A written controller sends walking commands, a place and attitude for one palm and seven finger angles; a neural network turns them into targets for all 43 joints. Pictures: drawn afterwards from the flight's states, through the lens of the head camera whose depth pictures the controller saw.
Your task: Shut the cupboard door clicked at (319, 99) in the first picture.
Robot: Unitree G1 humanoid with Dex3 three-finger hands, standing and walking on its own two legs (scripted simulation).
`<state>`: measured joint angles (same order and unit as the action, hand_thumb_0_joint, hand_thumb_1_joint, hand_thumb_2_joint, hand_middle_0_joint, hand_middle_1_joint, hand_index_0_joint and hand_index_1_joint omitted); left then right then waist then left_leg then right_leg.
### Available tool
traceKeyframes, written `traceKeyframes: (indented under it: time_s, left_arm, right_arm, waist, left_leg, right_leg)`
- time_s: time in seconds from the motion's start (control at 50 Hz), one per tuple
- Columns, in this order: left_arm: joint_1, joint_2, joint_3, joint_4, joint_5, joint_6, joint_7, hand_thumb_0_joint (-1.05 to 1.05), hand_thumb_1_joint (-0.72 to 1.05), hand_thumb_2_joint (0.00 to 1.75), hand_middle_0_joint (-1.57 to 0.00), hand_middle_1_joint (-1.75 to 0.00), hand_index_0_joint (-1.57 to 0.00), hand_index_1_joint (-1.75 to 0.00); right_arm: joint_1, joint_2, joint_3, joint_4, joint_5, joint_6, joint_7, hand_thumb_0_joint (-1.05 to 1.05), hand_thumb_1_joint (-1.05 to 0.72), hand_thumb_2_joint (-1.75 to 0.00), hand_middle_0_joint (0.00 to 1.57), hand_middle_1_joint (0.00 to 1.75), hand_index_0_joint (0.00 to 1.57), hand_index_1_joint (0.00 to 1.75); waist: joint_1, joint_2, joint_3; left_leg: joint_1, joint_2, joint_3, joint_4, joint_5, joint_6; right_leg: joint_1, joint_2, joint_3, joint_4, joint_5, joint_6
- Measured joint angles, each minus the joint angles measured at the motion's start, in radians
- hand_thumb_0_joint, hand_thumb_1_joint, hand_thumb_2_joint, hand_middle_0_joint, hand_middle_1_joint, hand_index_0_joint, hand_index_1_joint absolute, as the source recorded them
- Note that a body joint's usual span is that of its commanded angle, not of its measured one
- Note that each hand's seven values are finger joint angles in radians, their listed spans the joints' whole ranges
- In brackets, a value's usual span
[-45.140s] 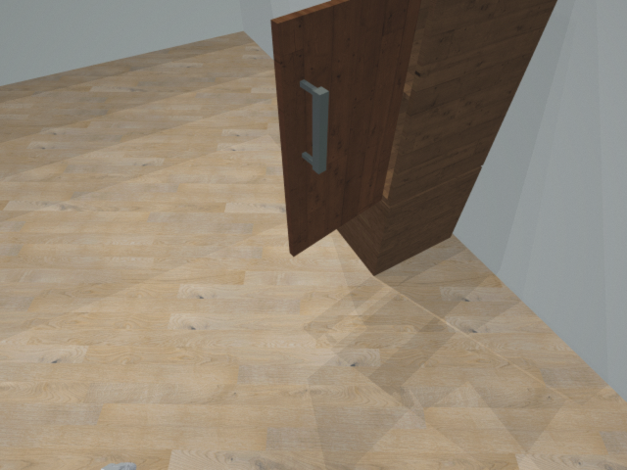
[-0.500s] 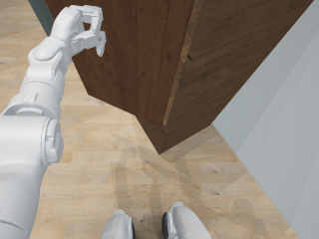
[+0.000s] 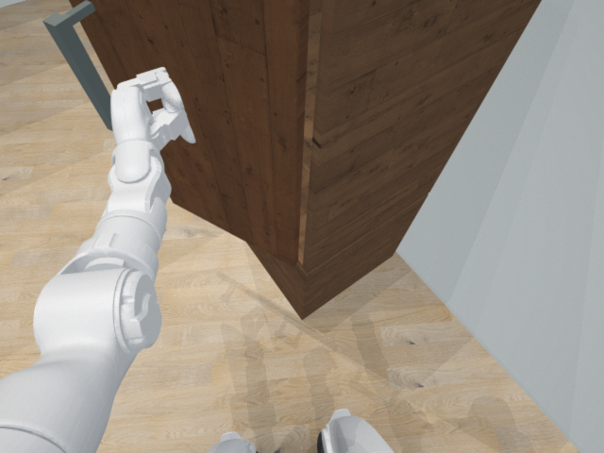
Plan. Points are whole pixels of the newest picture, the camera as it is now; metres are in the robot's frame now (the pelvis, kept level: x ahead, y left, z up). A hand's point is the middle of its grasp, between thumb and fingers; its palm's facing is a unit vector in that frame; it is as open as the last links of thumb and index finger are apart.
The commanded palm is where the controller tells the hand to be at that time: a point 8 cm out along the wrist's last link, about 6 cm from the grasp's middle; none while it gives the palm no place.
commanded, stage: pull the fist back off the door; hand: left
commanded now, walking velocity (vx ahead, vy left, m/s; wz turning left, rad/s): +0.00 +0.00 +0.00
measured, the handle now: (101, 73) +0.64 +0.20 +0.10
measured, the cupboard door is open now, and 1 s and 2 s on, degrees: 25 25 25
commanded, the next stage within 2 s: draw the hand back to the body in 0.38 s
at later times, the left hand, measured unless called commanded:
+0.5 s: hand (190, 155) +0.47 +0.08 +0.11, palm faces +0.04 -1.00 -0.02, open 3.1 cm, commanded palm +0.44 +0.14 +0.11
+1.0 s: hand (83, 239) +0.34 +0.16 +0.16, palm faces +0.05 -1.00 -0.01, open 3.1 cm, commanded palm +0.30 +0.21 +0.16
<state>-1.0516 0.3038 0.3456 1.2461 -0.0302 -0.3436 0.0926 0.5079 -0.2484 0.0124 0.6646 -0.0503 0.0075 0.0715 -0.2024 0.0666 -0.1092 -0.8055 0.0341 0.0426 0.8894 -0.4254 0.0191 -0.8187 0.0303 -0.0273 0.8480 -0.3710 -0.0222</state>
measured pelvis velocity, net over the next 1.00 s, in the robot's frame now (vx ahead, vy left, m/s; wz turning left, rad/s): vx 0.00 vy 0.00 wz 0.03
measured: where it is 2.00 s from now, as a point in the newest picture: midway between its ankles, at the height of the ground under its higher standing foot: outside the picture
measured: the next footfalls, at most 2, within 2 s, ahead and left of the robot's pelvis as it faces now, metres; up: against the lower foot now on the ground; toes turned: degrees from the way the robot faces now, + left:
none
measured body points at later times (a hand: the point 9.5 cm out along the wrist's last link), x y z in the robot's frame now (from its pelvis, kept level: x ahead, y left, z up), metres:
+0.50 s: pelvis +0.00 -0.01 +0.01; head +0.07 -0.01 +0.45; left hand +0.46 +0.13 +0.11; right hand +0.10 -0.26 -0.11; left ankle -0.01 +0.11 -0.69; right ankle +0.01 -0.11 -0.69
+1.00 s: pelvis +0.00 +0.00 +0.03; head +0.00 -0.02 +0.48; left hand +0.33 +0.21 +0.16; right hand +0.15 -0.25 -0.06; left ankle -0.01 +0.11 -0.69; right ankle +0.01 -0.11 -0.69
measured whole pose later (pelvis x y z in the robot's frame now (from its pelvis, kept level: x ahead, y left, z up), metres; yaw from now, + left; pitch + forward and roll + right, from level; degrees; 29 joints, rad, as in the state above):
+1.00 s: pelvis +0.00 +0.00 +0.03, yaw +2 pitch +3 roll +0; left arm -0.21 0.19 0.12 0.32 -0.20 -0.16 -0.09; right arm 0.26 -0.27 0.00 0.60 0.06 -0.03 -0.04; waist -0.01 0.05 -0.07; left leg -0.36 0.01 0.03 0.65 -0.35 0.02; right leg -0.37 0.01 -0.03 0.63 -0.31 -0.02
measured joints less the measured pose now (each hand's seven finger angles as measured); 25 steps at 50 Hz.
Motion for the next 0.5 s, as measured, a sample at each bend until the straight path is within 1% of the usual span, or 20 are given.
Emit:
traceKeyframes:
  time_s: [0.08,0.14,0.22,0.28,0.32,0.38,0.42,0.46,0.5]
  left_arm:
    - [0.079,-0.033,-0.022,-0.062,0.008,-0.048,-0.008,0.02,0.90,0.91,-1.30,-1.50,-1.30,-1.50]
    - [0.143,-0.053,-0.051,-0.097,0.006,-0.049,-0.016,0.01,0.90,0.91,-1.30,-1.50,-1.30,-1.50]
    - [0.250,-0.094,-0.091,-0.184,-0.029,-0.036,-0.024,0.01,0.90,0.90,-1.30,-1.50,-1.30,-1.50]
    - [0.309,-0.129,-0.136,-0.250,-0.051,-0.043,-0.021,0.02,0.90,0.90,-1.30,-1.50,-1.30,-1.50]
    - [0.332,-0.150,-0.169,-0.288,-0.056,-0.052,-0.017,0.02,0.90,0.90,-1.30,-1.50,-1.30,-1.50]
    - [0.327,-0.172,-0.209,-0.302,-0.049,-0.059,-0.007,0.02,0.90,0.90,-1.31,-1.50,-1.30,-1.50]
    - [0.299,-0.179,-0.223,-0.280,-0.038,-0.052,0.001,0.02,0.90,0.90,-1.31,-1.50,-1.30,-1.50]
    - [0.260,-0.180,-0.226,-0.239,-0.029,-0.037,0.009,0.02,0.90,0.90,-1.31,-1.50,-1.30,-1.50]
    - [0.225,-0.177,-0.206,-0.198,-0.024,-0.019,0.015,0.02,0.90,0.90,-1.31,-1.50,-1.30,-1.50]
  right_arm:
    - [-0.008,-0.012,-0.016,-0.006,0.005,0.007,0.001,0.00,-0.90,-0.90,0.21,0.30,0.20,0.30]
    - [-0.029,-0.019,-0.030,-0.014,0.014,0.016,-0.001,0.00,-0.90,-0.90,0.21,0.30,0.20,0.30]
    - [-0.068,-0.026,-0.044,-0.029,0.028,0.022,-0.011,0.00,-0.90,-0.90,0.20,0.30,0.20,0.30]
    - [-0.106,-0.026,-0.049,-0.031,0.037,0.013,-0.021,0.00,-0.90,-0.90,0.20,0.30,0.20,0.30]
    - [-0.133,-0.024,-0.049,-0.029,0.041,0.005,-0.027,0.00,-0.90,-0.90,0.20,0.30,0.20,0.30]
    - [-0.176,-0.016,-0.044,-0.021,0.044,-0.004,-0.034,0.00,-0.90,-0.90,0.20,0.30,0.20,0.30]
    - [-0.202,-0.009,-0.038,-0.018,0.046,-0.007,-0.037,0.00,-0.90,-0.90,0.20,0.30,0.20,0.30]
    - [-0.221,-0.001,-0.028,-0.018,0.047,-0.007,-0.039,0.00,-0.90,-0.90,0.20,0.30,0.20,0.30]
    - [-0.233,0.008,-0.017,-0.021,0.045,-0.006,-0.041,0.00,-0.90,-0.90,0.20,0.30,0.20,0.30]
  waist:
    - [0.022,-0.014,-0.009]
    - [0.040,-0.020,-0.011]
    - [0.068,-0.024,-0.005]
    - [0.090,-0.025,0.006]
    - [0.102,-0.026,0.011]
    - [0.112,-0.029,0.013]
    - [0.113,-0.030,0.013]
    - [0.109,-0.032,0.013]
    - [0.103,-0.034,0.013]
  left_leg:
    - [0.045,0.001,0.001,-0.024,0.001,-0.004]
    - [0.075,0.000,-0.002,-0.037,0.001,-0.006]
    - [0.118,-0.003,-0.004,-0.056,0.004,-0.007]
    - [0.143,-0.006,-0.011,-0.062,0.005,-0.008]
    - [0.155,-0.010,-0.016,-0.061,0.005,-0.008]
    - [0.162,-0.016,-0.022,-0.058,0.005,-0.008]
    - [0.162,-0.020,-0.025,-0.055,0.007,-0.008]
    - [0.158,-0.024,-0.027,-0.055,0.010,-0.007]
    - [0.155,-0.026,-0.024,-0.057,0.014,-0.007]
  right_leg:
    - [0.042,0.002,0.001,-0.018,-0.002,-0.004]
    - [0.071,0.001,-0.001,-0.027,-0.005,-0.006]
    - [0.115,0.000,-0.003,-0.045,-0.004,-0.007]
    - [0.144,-0.004,-0.010,-0.051,-0.006,-0.006]
    - [0.157,-0.007,-0.014,-0.051,-0.009,-0.006]
    - [0.167,-0.014,-0.020,-0.044,-0.013,-0.005]
    - [0.167,-0.018,-0.023,-0.038,-0.015,-0.005]
    - [0.163,-0.022,-0.025,-0.034,-0.015,-0.005]
    - [0.156,-0.024,-0.022,-0.031,-0.013,-0.005]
